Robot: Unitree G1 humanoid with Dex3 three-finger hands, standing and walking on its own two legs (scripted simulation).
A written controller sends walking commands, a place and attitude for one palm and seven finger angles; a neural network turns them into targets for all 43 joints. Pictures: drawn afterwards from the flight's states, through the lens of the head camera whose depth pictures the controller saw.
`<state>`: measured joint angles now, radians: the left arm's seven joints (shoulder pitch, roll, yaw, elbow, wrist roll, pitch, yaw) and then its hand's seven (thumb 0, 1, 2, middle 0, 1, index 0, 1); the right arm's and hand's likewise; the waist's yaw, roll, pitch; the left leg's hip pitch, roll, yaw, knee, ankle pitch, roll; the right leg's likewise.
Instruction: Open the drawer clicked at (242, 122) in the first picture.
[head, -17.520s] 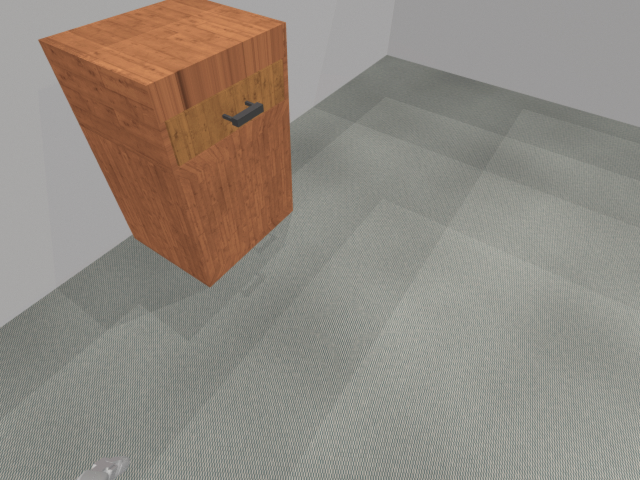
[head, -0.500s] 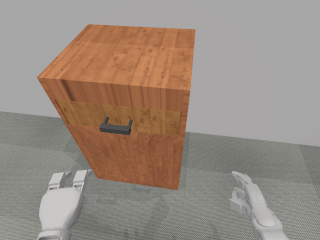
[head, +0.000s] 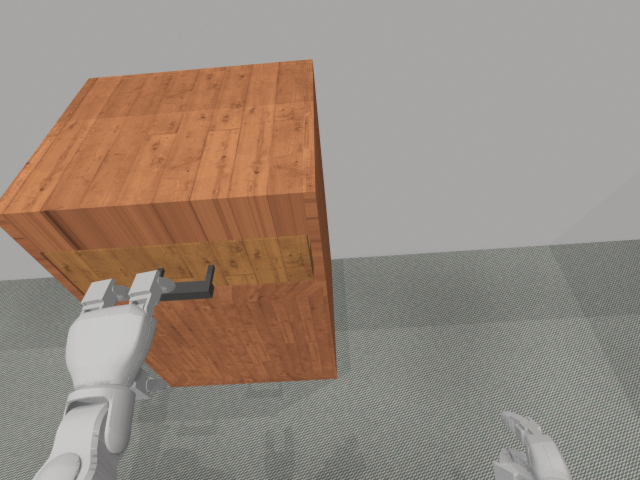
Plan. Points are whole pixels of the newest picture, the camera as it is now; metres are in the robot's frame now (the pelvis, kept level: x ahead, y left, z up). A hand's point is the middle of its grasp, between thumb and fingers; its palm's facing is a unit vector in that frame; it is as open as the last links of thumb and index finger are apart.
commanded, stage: raise the hand with hooked fingers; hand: left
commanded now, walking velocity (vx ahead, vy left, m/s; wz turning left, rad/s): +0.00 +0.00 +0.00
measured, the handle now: (183, 281) +0.46 +0.32 -0.12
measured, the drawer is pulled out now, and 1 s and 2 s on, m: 0.00 0.00 0.00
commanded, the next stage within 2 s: move the hooked fingers above the handle in 0.82 s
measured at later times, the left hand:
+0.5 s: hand (95, 296) +0.29 +0.30 +0.10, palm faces +0.08 -0.07 -0.99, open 13.8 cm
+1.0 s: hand (77, 308) +0.29 +0.33 +0.08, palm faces +0.04 -0.09 -0.99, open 13.9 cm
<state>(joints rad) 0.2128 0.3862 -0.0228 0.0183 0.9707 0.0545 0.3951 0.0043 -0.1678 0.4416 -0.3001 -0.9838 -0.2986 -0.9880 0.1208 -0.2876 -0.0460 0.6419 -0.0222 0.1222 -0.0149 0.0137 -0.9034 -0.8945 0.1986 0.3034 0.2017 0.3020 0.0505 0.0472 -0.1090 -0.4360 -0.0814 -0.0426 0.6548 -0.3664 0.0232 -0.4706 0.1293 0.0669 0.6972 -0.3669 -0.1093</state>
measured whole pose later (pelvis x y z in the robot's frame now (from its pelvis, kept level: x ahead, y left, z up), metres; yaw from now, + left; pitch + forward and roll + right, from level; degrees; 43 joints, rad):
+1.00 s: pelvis -0.02 +0.07 +0.02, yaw +2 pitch +4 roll -1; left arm -0.12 0.45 -0.11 0.13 0.95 0.12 0.12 0.00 -0.50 0.30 -0.32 -1.20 -0.32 -1.20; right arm 0.15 -0.24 0.00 0.63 0.02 0.15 -0.01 0.01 -0.90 -0.89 0.20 0.30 0.20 0.30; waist 0.08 0.07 -0.03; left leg -0.30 -0.14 -0.07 0.51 -0.26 0.10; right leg -0.30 0.05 0.06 0.51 -0.28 -0.02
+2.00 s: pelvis -0.01 +0.04 -0.02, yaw +0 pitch +17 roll -1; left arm -0.37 0.47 0.04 0.72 1.08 -0.18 0.36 0.00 -0.49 0.30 -0.32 -1.20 -0.32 -1.20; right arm 0.24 -0.25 -0.05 0.66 -0.01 0.14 -0.06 0.01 -0.90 -0.89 0.20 0.30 0.20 0.30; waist -0.01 0.03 -0.16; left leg -0.69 -0.09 -0.05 0.82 -0.42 0.06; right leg -0.69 0.13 0.04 0.79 -0.39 -0.07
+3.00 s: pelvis -0.03 +0.06 -0.05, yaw -1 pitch +23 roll -4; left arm -0.66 0.47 0.03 1.04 1.14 -0.09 0.53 0.01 -0.49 0.30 -0.32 -1.20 -0.32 -1.21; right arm 0.27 -0.27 -0.03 0.67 -0.03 0.16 -0.01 0.00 -0.90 -0.89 0.20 0.30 0.21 0.30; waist -0.10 0.05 -0.19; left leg -0.97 -0.09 -0.04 1.05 -0.47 0.09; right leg -0.95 0.13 0.02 0.96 -0.43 -0.03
